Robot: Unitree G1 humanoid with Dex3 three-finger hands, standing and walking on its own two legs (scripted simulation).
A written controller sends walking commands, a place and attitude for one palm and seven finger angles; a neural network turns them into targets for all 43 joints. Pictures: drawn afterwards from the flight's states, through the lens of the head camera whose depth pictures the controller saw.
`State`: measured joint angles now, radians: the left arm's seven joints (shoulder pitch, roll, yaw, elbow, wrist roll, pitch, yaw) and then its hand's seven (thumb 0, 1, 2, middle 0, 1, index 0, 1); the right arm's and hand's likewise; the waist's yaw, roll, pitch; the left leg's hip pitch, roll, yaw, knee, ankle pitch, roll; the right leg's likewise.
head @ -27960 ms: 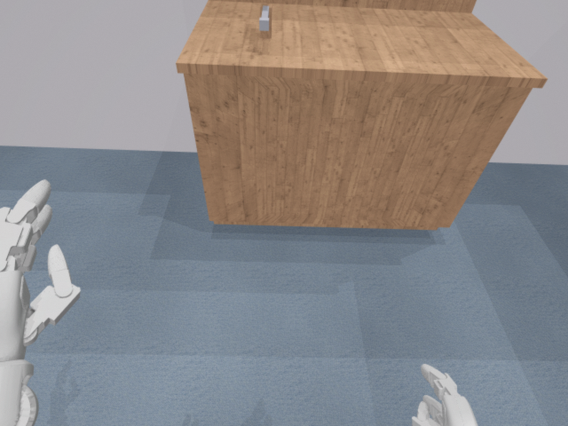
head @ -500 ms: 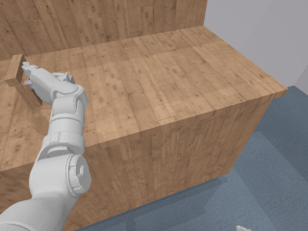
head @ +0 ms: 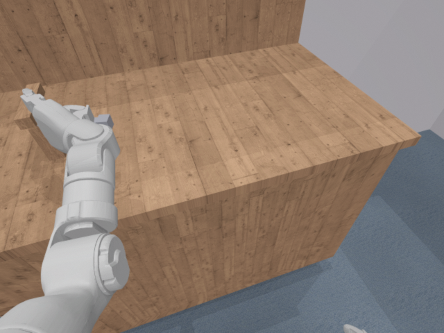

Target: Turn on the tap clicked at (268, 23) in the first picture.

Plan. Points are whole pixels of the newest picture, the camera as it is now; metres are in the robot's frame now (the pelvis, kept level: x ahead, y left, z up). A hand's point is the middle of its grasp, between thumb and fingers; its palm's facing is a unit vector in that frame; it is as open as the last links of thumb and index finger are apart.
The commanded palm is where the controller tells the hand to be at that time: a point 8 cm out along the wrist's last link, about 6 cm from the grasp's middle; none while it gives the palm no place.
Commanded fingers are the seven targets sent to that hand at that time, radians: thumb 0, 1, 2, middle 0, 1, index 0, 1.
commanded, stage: lift the hand up off the lever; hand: left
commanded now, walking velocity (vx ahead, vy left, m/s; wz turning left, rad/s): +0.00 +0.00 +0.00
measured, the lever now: (105, 123) +0.51 +0.29 +0.12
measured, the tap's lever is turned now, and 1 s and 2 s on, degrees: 75 75 75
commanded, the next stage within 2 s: draw the hand back beside the body in 0.14 s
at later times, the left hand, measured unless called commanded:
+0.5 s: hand (108, 125) +0.40 +0.22 +0.20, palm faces +0.41 -0.91 -0.07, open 7.8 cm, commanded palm +0.34 +0.26 +0.20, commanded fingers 0.00 0.90 0.90 -0.16 -0.19 -0.16 -0.19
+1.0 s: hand (74, 190) +0.28 +0.23 +0.18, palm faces +0.34 -0.91 -0.24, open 7.6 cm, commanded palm +0.23 +0.27 +0.18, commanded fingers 0.00 0.90 0.90 -0.19 -0.27 -0.19 -0.27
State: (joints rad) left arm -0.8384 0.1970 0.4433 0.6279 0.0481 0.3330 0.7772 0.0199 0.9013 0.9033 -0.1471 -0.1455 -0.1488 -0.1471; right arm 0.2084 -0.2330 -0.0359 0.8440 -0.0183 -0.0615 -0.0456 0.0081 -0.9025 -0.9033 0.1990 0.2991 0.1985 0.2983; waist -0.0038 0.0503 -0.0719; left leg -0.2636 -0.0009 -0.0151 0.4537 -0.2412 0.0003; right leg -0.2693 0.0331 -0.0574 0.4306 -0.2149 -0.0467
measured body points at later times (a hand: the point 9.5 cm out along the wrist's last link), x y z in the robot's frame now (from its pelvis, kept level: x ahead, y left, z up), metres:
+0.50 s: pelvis +0.01 +0.00 +0.00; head -0.02 -0.02 +0.45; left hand +0.37 +0.26 +0.20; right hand +0.14 -0.25 -0.11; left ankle -0.01 +0.12 -0.74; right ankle +0.00 -0.09 -0.74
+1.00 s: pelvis -0.02 +0.01 +0.01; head -0.05 -0.02 +0.45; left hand +0.25 +0.28 +0.19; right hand +0.17 -0.21 -0.08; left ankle -0.01 +0.12 -0.74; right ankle +0.00 -0.09 -0.74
